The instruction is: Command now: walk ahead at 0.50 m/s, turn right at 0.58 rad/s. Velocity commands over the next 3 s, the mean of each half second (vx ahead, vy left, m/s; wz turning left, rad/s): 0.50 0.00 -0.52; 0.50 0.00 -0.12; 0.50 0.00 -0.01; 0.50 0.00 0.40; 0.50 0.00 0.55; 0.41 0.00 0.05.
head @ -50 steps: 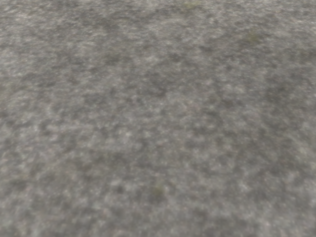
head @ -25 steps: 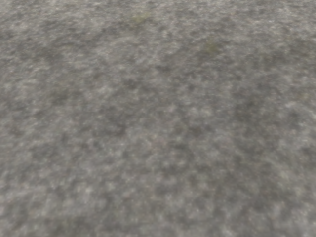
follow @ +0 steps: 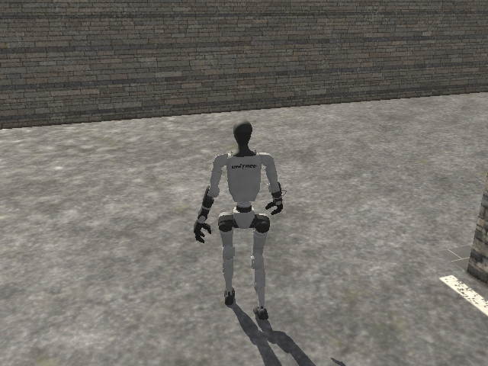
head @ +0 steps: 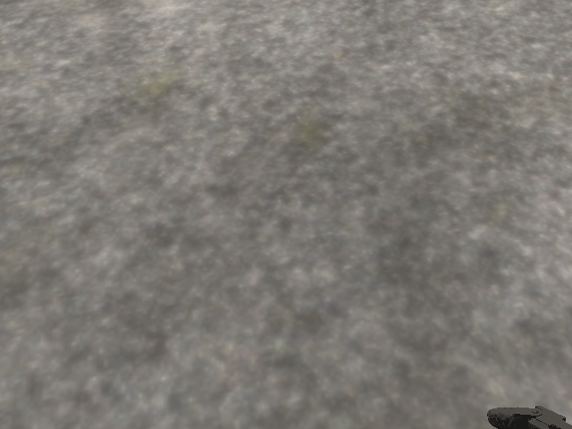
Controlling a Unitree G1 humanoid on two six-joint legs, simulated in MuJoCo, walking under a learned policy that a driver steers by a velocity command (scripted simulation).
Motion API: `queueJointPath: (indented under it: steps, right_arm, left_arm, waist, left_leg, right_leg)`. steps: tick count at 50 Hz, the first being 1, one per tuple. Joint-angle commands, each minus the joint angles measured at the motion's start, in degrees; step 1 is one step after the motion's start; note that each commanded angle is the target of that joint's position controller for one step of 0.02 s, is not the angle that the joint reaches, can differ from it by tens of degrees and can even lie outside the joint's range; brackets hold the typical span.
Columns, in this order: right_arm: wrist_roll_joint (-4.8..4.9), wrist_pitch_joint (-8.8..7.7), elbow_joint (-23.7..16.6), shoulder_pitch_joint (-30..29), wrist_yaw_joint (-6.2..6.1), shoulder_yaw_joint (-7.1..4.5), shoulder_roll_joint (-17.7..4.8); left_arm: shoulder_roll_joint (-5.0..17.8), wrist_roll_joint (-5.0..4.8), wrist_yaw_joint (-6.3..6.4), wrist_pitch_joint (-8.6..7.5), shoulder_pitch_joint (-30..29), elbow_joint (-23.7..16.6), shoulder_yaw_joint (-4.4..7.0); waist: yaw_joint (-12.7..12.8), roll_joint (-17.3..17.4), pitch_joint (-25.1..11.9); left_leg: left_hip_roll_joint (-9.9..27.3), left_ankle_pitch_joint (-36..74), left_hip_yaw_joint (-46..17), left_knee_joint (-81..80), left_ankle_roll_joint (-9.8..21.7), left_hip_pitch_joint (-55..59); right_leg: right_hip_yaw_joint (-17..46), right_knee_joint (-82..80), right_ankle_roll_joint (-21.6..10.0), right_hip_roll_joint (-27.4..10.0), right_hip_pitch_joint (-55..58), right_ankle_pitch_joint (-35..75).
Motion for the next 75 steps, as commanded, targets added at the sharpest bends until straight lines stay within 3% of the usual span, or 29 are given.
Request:
queueJointPath:
  steps: [1,4,7,12,18,20,22,23,24,25,26,28,29,31,34,39,45,48,50,51,52,53,54,55,57,60,66,71,75]
  right_arm:
    - [0.45,0.37,-0.45,9.89,-0.35,-2.43,-5.64]
    - [0.88,-0.80,1.65,11.70,-0.30,-2.17,-5.07]
    - [1.59,-2.05,2.89,13.84,0.18,-2.64,-5.75]
    - [1.35,-1.91,4.59,16.35,0.35,-2.99,-5.99]
    - [1.33,-1.03,7.08,21.34,-0.11,-3.60,-8.19]
    - [1.24,-0.18,8.30,22.73,-0.25,-3.72,-9.34]
    - [1.37,0.73,9.06,23.11,-0.33,-3.58,-10.27]
    - [1.56,0.88,8.53,22.91,-0.32,-3.04,-9.23]
    - [2.79,0.55,4.98,24.45,0.48,-1.47,-3.70]
    - [2.36,0.57,3.90,23.52,0.76,-2.38,-5.86]
    - [1.95,0.78,3.04,17.40,0.68,-3.14,-8.28]
    - [2.30,0.21,3.80,16.64,1.07,-2.33,-5.48]
    - [1.20,1.00,4.56,18.20,1.22,-2.38,-5.24]
    - [0.29,2.57,6.11,20.77,1.77,-2.39,-4.39]
    - [0.27,3.22,4.91,16.12,2.35,-2.51,-3.63]
    - [0.63,2.90,2.09,5.89,2.36,-2.23,-3.07]
    - [0.81,2.29,-1.08,-2.82,2.43,-1.66,-3.00]
    - [0.88,1.68,-0.48,0.68,1.98,-2.06,-3.89]
    - [0.56,0.89,4.25,14.98,0.84,-3.24,-5.83]
    - [-0.70,0.40,6.70,25.18,0.06,-4.34,-9.49]
    - [-1.40,0.44,7.35,29.07,0.04,-6.19,-16.70]
    - [1.19,1.08,7.15,24.43,0.68,-5.51,-13.17]
    - [1.78,1.11,6.19,17.71,0.81,-4.66,-10.10]
    - [1.54,0.76,5.98,14.49,1.09,-3.66,-6.32]
    - [1.66,0.06,7.52,13.18,0.85,-2.60,-3.26]
    - [1.96,-1.18,9.78,16.59,0.89,-2.78,-4.44]
    - [2.15,-1.24,12.50,21.30,0.93,-2.70,-4.74]
    - [1.74,-1.06,14.59,25.32,0.51,-2.72,-5.30]
    - [1.21,-0.50,15.33,24.07,-0.22,-3.04,-6.52]
  left_arm:
    - [5.25,0.95,-0.57,-0.25,-0.96,-4.59,0.69]
    - [3.60,1.93,-2.14,1.55,-2.40,-5.34,0.55]
    - [2.54,1.84,-3.12,2.47,-6.87,-7.58,0.14]
    - [1.27,1.63,-4.28,2.32,-16.61,-11.38,-0.88]
    - [0.85,2.15,-5.02,1.91,-25.56,-14.94,-1.84]
    - [1.37,2.63,-4.43,1.74,-24.71,-14.81,-1.64]
    - [2.57,3.13,-3.53,0.87,-14.69,-11.54,-0.78]
    - [4.48,3.72,-2.79,0.22,-5.08,-8.12,0.18]
    - [10.59,4.43,-1.72,0.00,1.41,-7.45,1.68]
    - [13.68,1.81,-1.15,0.69,2.47,-7.40,2.41]
    - [12.38,0.94,-0.67,0.99,-0.69,-7.15,2.21]
    - [6.13,0.81,-0.43,0.12,-6.45,-6.40,0.44]
    - [4.42,0.46,-0.43,-0.35,-8.19,-5.96,-0.20]
    - [3.28,0.43,-0.67,-1.44,-8.59,-5.51,-0.66]
    - [4.61,0.00,-0.79,-2.32,-5.88,-3.48,-0.27]
    - [4.29,0.03,-0.75,-2.58,-1.29,-0.90,-0.52]
    - [4.96,0.77,0.11,-2.54,3.83,2.68,-0.81]
    - [6.32,1.13,0.69,-2.46,2.03,3.41,-0.66]
    - [7.13,1.22,0.67,-2.19,0.39,3.74,-0.55]
    - [5.57,0.74,0.57,-2.37,0.65,2.64,-1.20]
    - [-0.76,-1.42,-0.14,-2.47,7.90,1.60,-2.37]
    - [4.61,0.42,0.07,-2.45,4.42,2.29,-1.08]
    - [4.63,0.49,-0.11,-2.50,0.00,0.90,-0.83]
    - [3.78,0.51,-0.38,-2.74,-2.65,0.41,-1.15]
    - [1.97,1.56,-0.88,-1.43,-2.25,0.76,-1.40]
    - [0.27,1.97,-1.76,-0.01,-2.94,0.80,-1.73]
    - [-0.52,1.52,-2.22,0.12,-17.53,-3.74,-2.45]
    - [-0.52,1.18,-2.03,-0.25,-24.71,-5.91,-2.81]
    - [1.20,1.30,-1.54,-1.24,-22.46,-6.20,-1.98]
  waist:
    - [-5.87,1.91,-5.37]
    - [-4.35,6.98,-2.69]
    - [-4.19,6.31,-2.42]
    - [-5.55,5.50,0.11]
    - [-7.94,5.34,2.16]
    - [-7.22,5.94,1.34]
    - [-2.51,5.48,-4.60]
    - [1.43,3.09,-10.34]
    - [2.61,-7.99,-19.06]
    - [1.65,-11.32,-23.43]
    - [1.51,-3.75,-15.85]
    - [-3.03,-1.20,-5.38]
    - [-5.23,-2.06,-3.54]
    - [-6.72,-2.79,-3.75]
    - [-6.44,-2.51,-1.02]
    - [-3.87,-2.13,1.86]
    - [-1.64,-2.50,3.75]
    - [-4.40,-3.16,2.12]
    - [-10.82,-1.94,-5.86]
    - [-14.33,1.61,-12.66]
    - [-11.24,15.70,-20.00]
    - [-10.59,8.50,-18.06]
    - [-7.94,5.27,-8.49]
    - [-7.04,1.97,-4.57]
    - [-4.00,4.03,-1.41]
    - [-3.14,4.30,-1.44]
    - [-5.91,3.86,2.35]
    - [-8.10,4.49,2.67]
    - [-5.66,4.63,1.94]
  left_leg:
    - [20.49,-11.42,-26.74,-17.87,8.46,24.42]
    - [15.78,2.83,-13.28,-20.49,6.19,18.01]
    - [16.36,8.85,-7.74,-22.65,7.23,18.77]
    - [14.61,12.15,1.65,-24.34,6.69,19.99]
    - [16.33,17.98,7.28,-22.20,5.10,24.50]
    - [17.00,30.91,8.63,-17.04,4.79,27.60]
    - [16.35,43.68,11.06,-2.20,3.98,27.36]
    - [14.63,35.89,12.31,9.96,2.85,20.01]
    - [9.94,7.71,13.03,29.93,0.08,0.17]
    - [1.41,-22.73,5.75,43.69,-1.36,-10.38]
    - [4.55,-17.81,-0.42,45.39,-0.74,-15.26]
    - [8.06,-11.64,-1.36,36.73,-0.05,-11.46]
    - [8.72,-10.68,-1.49,33.51,-0.40,-8.04]
    - [8.15,-8.75,-0.78,31.67,-1.00,-4.07]
    - [8.65,-3.33,-0.20,27.23,-2.02,-8.59]
    - [8.35,5.62,0.34,14.98,-2.74,-14.04]
    - [5.25,6.67,2.32,3.55,0.18,-12.86]
    - [2.04,0.48,3.68,-0.21,3.08,-4.91]
    - [-1.47,0.16,5.08,-4.87,5.63,13.04]
    - [7.25,-3.07,-4.17,-5.65,8.34,28.54]
    - [24.84,-7.46,-34.05,-10.75,16.90,44.59]
    - [23.86,-8.22,-41.43,-16.67,16.62,40.57]
    - [22.09,-8.73,-30.37,-16.86,14.97,31.90]
    - [19.51,-4.09,-24.02,-18.87,13.44,25.14]
    - [14.40,2.58,-14.55,-21.59,9.82,17.12]
    - [13.04,8.82,-9.98,-23.74,10.35,15.50]
    - [10.60,10.51,-4.73,-26.78,9.69,18.44]
    - [12.08,16.67,-3.40,-24.47,9.14,24.49]
    - [14.12,29.04,-5.26,-17.00,8.09,28.46]
  right_leg:
    - [-2.43,15.36,0.77,-7.22,-24.97,6.31]
    - [-4.01,12.31,2.04,-9.54,-22.05,8.89]
    - [-4.69,10.93,2.73,-10.67,-25.95,12.46]
    - [-7.30,-0.85,3.74,-11.56,-29.31,22.47]
    - [-12.91,-16.77,0.72,-9.98,-22.96,21.42]
    - [-14.44,-19.75,-1.31,-7.30,-19.01,15.52]
    - [-15.30,-24.76,-3.91,-3.10,-5.69,14.15]
    - [-12.31,-26.96,-5.45,-4.29,8.58,15.78]
    - [11.04,-28.62,-10.64,-21.71,28.16,8.52]
    - [32.85,-36.98,-15.08,-31.27,31.03,17.14]
    - [22.08,-36.17,-13.64,-28.38,26.39,24.26]
    - [8.55,-38.61,-9.32,-22.43,11.55,32.68]
    - [5.09,-40.27,-7.72,-20.10,6.74,33.78]
    - [2.08,-43.01,-7.40,-18.14,3.07,34.28]
    - [0.18,-46.89,-8.11,-17.39,2.75,31.65]
    - [-2.11,-48.17,-7.42,-16.85,7.09,33.15]
    - [-3.52,-45.87,-6.38,-18.86,14.99,41.35]
    - [-4.91,-39.52,-4.81,-19.58,17.20,57.19]
    - [-7.62,-22.18,-2.93,-16.81,14.71,66.07]
    - [-9.24,-6.53,-1.98,-14.22,4.05,50.70]
    - [-11.97,16.97,1.01,-2.53,-17.15,10.43]
    - [-3.46,22.33,-0.11,-2.65,-23.14,-0.42]
    - [-3.31,21.94,-0.43,-6.45,-25.40,4.29]
    - [-3.98,18.58,-0.44,-8.67,-24.16,8.00]
    - [-4.96,12.57,0.53,-11.39,-19.13,10.44]
    - [-6.98,9.32,2.17,-12.07,-18.83,12.71]
    - [-10.33,-8.37,4.89,-13.71,-25.58,23.96]
    - [-12.17,-18.97,3.79,-11.53,-23.24,26.48]
    - [-11.64,-23.74,1.26,-9.26,-17.01,19.02]
Next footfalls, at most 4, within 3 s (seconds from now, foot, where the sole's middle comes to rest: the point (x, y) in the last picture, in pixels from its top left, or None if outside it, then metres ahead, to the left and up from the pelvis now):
0.46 right None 0.35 -0.16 -0.76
1.02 left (354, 328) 0.71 -0.08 -0.76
1.54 right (456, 265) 0.92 -0.36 -0.76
2.10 left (397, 180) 1.21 -0.21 -0.76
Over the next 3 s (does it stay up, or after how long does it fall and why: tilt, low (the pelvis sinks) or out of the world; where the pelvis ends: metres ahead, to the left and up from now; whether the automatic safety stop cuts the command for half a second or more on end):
stays up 1.53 -0.22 0.02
